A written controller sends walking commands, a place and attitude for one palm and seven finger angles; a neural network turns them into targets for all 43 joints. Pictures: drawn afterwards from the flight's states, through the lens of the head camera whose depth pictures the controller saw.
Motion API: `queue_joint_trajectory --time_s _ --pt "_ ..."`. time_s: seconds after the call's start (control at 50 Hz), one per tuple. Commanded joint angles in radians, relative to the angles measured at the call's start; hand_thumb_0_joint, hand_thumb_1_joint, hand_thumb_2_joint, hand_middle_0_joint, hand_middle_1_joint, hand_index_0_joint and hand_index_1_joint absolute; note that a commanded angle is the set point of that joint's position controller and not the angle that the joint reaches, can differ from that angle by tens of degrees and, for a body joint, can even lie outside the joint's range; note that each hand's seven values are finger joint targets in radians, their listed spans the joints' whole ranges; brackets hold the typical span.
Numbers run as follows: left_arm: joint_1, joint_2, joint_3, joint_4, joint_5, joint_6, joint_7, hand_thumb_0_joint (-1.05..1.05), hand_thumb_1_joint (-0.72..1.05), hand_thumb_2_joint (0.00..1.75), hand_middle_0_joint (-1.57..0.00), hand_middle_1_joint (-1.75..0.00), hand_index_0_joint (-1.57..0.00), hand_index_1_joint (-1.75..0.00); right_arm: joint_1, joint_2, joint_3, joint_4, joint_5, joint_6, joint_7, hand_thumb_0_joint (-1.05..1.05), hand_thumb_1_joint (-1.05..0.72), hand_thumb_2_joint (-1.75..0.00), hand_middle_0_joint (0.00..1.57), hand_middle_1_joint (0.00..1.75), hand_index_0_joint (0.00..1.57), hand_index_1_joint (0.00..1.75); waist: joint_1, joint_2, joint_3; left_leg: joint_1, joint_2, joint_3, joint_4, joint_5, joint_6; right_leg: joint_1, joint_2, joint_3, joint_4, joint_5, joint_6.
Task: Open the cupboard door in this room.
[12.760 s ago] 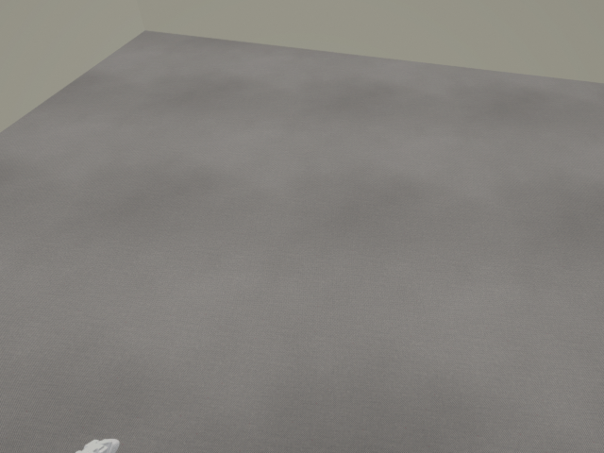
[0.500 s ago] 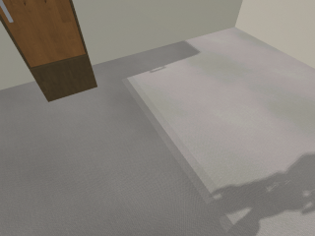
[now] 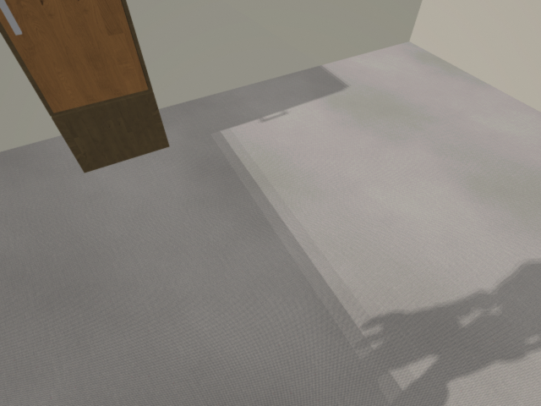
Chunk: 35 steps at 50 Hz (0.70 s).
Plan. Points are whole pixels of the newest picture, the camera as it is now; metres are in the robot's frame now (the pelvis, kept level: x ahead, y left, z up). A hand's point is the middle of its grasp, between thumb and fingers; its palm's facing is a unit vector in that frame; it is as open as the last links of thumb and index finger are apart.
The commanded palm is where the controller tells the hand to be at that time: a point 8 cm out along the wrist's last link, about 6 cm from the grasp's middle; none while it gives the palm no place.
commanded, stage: stand and wait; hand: left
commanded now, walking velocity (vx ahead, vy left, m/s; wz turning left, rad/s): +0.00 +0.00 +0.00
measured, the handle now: (7, 11) +1.27 +1.04 +0.03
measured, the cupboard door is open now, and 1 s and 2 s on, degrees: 0 0 0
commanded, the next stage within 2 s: turn or walk to find it in 0.26 s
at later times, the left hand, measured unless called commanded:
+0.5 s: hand out of the picture +0.10 +0.24 -0.16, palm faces +0.02 -0.95 -0.33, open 7.4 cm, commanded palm none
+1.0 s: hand out of the picture +0.00 +0.21 -0.18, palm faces +0.21 -0.95 -0.22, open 7.4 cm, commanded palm none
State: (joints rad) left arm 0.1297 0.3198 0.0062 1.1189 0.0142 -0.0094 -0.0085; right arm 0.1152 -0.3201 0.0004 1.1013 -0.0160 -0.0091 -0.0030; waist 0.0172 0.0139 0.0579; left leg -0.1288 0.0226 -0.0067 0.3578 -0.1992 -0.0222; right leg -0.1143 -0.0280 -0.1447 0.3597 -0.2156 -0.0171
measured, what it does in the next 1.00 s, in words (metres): lifts its right foot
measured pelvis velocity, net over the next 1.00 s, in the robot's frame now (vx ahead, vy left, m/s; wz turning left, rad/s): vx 0.01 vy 0.01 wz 0.21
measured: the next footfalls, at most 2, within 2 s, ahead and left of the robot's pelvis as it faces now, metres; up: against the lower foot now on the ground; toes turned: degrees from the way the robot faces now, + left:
right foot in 1.06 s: +0.08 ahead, -0.12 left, +0.00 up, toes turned +8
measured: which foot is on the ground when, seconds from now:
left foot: down 0.00-1.00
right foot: down 0.00-0.68, up 0.70-1.00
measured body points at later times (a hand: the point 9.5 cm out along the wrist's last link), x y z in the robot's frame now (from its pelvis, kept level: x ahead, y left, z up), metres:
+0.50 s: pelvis +0.02 +0.00 -0.01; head +0.04 -0.01 +0.44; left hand +0.10 +0.29 -0.14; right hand +0.10 -0.28 -0.15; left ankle +0.00 +0.13 -0.75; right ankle -0.01 -0.10 -0.75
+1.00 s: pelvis +0.01 +0.01 +0.00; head +0.03 +0.02 +0.44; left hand -0.01 +0.26 -0.16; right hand +0.08 -0.21 -0.16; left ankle +0.01 +0.12 -0.75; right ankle +0.02 -0.13 -0.72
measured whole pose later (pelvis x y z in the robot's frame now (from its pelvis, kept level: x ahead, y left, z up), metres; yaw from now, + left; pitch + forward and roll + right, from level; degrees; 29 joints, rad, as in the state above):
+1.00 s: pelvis +0.01 +0.01 +0.00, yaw +12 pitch -1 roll +0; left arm 0.21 0.20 0.01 1.08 0.02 0.03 0.02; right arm 0.24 -0.16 -0.03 1.09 -0.02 -0.01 -0.02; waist -0.01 -0.01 0.05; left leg -0.23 -0.01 0.04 0.43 -0.20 0.04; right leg -0.29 -0.07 -0.04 0.72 -0.42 0.06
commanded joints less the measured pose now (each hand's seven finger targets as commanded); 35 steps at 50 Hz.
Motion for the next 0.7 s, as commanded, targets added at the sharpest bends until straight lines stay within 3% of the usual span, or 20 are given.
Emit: queue_joint_trajectory --time_s 0.0,0.16,0.28,0.38,0.44,0.48,0.5,0.54,0.56,0.58,0.6,0.62,0.64,0.66,0.68 --pt "-0.041 0.212 0.041 -0.058 -0.006 -0.025 0.014 0.0 0.9 0.9 -0.2 -0.3 -0.2 -0.3 -0.037 -0.21 -0.031 -0.058 0.004 -0.021 -0.012 0.0 -0.9 -0.9 0.2 0.3 0.2 0.3 -0.005 -0.01 -0.084 0.014 0.11 -0.083 -0.051 0.183 0.035 0.037 -0.14 0.138 -0.087 0.145 -0.005" --pt "-0.046 0.233 0.039 -0.057 -0.007 -0.026 0.014 0.0 0.9 0.9 -0.2 -0.3 -0.2 -0.3 -0.048 -0.231 -0.025 -0.06 0.005 -0.022 -0.015 0.0 -0.9 -0.9 0.2 0.3 0.2 0.3 -0.005 -0.019 -0.112 0.046 0.117 -0.072 -0.052 0.261 0.034 0.078 -0.144 0.134 -0.076 0.269 -0.008" --pt "-0.058 0.236 0.04 -0.065 -0.008 -0.018 0.015 0.0 0.9 0.9 -0.2 -0.3 -0.2 -0.3 -0.05 -0.236 -0.023 -0.067 0.004 -0.017 -0.014 0.0 -0.9 -0.9 0.2 0.3 0.2 0.3 -0.003 -0.007 -0.081 0.022 0.112 -0.076 -0.049 0.266 0.033 0.077 -0.143 0.124 -0.065 0.247 -0.003" --pt "0.003 0.139 0.03 -0.073 -0.009 0.014 0.031 0.0 0.9 0.9 -0.2 -0.3 -0.2 -0.3 0.008 -0.122 -0.009 -0.074 0.0 0.01 -0.011 0.0 -0.9 -0.9 0.2 0.3 0.2 0.3 0.002 -0.008 -0.091 -0.059 0.099 -0.06 0.039 0.335 0.014 0.088 -0.163 0.083 0.027 0.286 0.016" --pt "0.031 0.138 0.04 -0.091 -0.008 0.024 0.039 0.0 0.9 0.9 -0.2 -0.3 -0.2 -0.3 0.031 -0.103 -0.015 -0.09 -0.001 0.022 -0.011 0.0 -0.9 -0.9 0.2 0.3 0.2 0.3 0.009 -0.049 -0.098 -0.134 0.081 -0.047 0.123 0.329 0.006 0.113 -0.202 0.082 0.061 0.323 -0.004" --pt "0.047 0.146 0.048 -0.111 -0.005 0.026 0.042 0.0 0.9 0.9 -0.2 -0.3 -0.2 -0.3 0.046 -0.092 -0.025 -0.105 0.0 0.028 -0.012 0.0 -0.9 -0.9 0.2 0.3 0.2 0.3 0.013 -0.098 -0.106 -0.168 0.062 -0.024 0.219 0.256 0.002 0.109 -0.257 0.097 0.061 0.347 -0.044" --pt "0.05 0.145 0.052 -0.122 -0.002 0.027 0.042 0.0 0.9 0.9 -0.2 -0.3 -0.2 -0.3 0.048 -0.084 -0.03 -0.114 -0.001 0.03 -0.012 0.0 -0.9 -0.9 0.2 0.3 0.2 0.3 0.014 -0.13 -0.1 -0.193 0.054 -0.007 0.28 0.143 -0.001 0.1 -0.289 0.105 0.059 0.369 -0.072" --pt "0.052 0.143 0.056 -0.143 0.005 0.027 0.043 0.0 0.9 0.9 -0.2 -0.3 -0.2 -0.3 0.043 -0.057 -0.042 -0.135 0.0 0.039 -0.009 0.0 -0.9 -0.9 0.2 0.3 0.2 0.3 0.013 -0.186 -0.05 -0.244 0.043 0.035 0.411 -0.202 -0.007 0.036 -0.371 0.121 0.037 0.389 -0.132" --pt "0.04 0.142 0.057 -0.154 0.012 0.026 0.042 0.0 0.9 0.9 -0.2 -0.3 -0.2 -0.3 0.043 -0.045 -0.046 -0.142 0.0 0.042 -0.006 0.0 -0.9 -0.9 0.2 0.3 0.2 0.3 0.01 -0.204 -0.019 -0.238 0.053 0.056 0.451 -0.271 -0.009 -0.023 -0.394 0.105 0.025 0.385 -0.146" --pt "0.017 0.138 0.06 -0.165 0.015 0.024 0.041 0.0 0.9 0.9 -0.2 -0.3 -0.2 -0.3 0.06 -0.032 -0.049 -0.144 0.002 0.041 -0.001 0.0 -0.9 -0.9 0.2 0.3 0.2 0.3 -0.008 -0.204 -0.01 -0.221 0.07 0.061 0.431 -0.272 -0.01 -0.049 -0.389 0.076 0.045 0.389 -0.14" --pt "0.013 0.134 0.06 -0.172 0.014 0.024 0.038 0.0 0.9 0.9 -0.2 -0.3 -0.2 -0.3 0.076 -0.021 -0.05 -0.145 0.004 0.039 0.003 0.0 -0.9 -0.9 0.2 0.3 0.2 0.3 -0.018 -0.166 -0.006 -0.188 0.07 0.076 0.37 -0.223 -0.009 -0.074 -0.37 0.043 0.082 0.371 -0.116" --pt "0.007 0.124 0.061 -0.177 0.008 0.027 0.036 0.0 0.9 0.9 -0.2 -0.3 -0.2 -0.3 0.114 -0.022 -0.053 -0.14 0.003 0.035 0.006 0.0 -0.9 -0.9 0.2 0.3 0.2 0.3 -0.041 -0.108 -0.028 -0.117 0.073 0.075 0.258 -0.101 -0.002 -0.113 -0.337 0.011 0.154 0.299 -0.072" --pt "0.011 0.098 0.059 -0.188 0.0 0.033 0.032 0.0 0.9 0.9 -0.2 -0.3 -0.2 -0.3 0.169 -0.048 -0.06 -0.134 -0.004 0.026 0.008 0.0 -0.9 -0.9 0.2 0.3 0.2 0.3 -0.064 0.04 -0.057 -0.047 0.123 -0.043 0.114 0.115 0.037 -0.188 -0.243 -0.046 0.298 0.14 0.0" --pt "0.031 0.026 0.047 -0.21 -0.009 0.039 0.031 0.0 0.9 0.9 -0.2 -0.3 -0.2 -0.3 0.202 -0.127 -0.075 -0.136 -0.013 0.016 0.003 0.0 -0.9 -0.9 0.2 0.3 0.2 0.3 -0.064 0.277 -0.051 -0.031 0.307 -0.345 -0.039 0.292 0.138 -0.307 -0.095 -0.072 0.486 -0.246 0.079" --pt "-0.005 0.017 0.039 -0.218 0.0 0.046 0.041 0.0 0.9 0.9 -0.2 -0.3 -0.2 -0.3 0.222 -0.138 -0.084 -0.116 -0.01 0.013 -0.007 0.0 -0.9 -0.9 0.2 0.3 0.2 0.3 -0.082 0.277 -0.066 -0.071 0.36 -0.44 -0.123 0.181 0.198 -0.305 -0.056 0.051 0.644 -0.445 0.066"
